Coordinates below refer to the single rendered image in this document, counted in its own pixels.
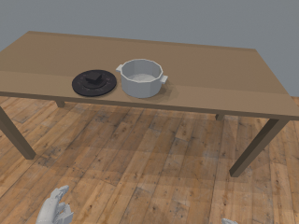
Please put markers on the table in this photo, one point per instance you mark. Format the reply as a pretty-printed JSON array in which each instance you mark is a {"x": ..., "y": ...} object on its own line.
[{"x": 201, "y": 79}]

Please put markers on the knob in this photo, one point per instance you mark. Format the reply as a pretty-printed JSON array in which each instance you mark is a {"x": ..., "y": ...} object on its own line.
[{"x": 93, "y": 77}]

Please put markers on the pot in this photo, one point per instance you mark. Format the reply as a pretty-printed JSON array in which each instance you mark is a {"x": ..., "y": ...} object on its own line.
[{"x": 141, "y": 78}]

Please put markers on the robot left hand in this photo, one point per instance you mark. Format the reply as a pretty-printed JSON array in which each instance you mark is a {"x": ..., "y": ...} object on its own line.
[{"x": 51, "y": 208}]

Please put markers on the lid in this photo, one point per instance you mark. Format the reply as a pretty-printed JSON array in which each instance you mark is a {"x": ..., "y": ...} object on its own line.
[{"x": 89, "y": 89}]

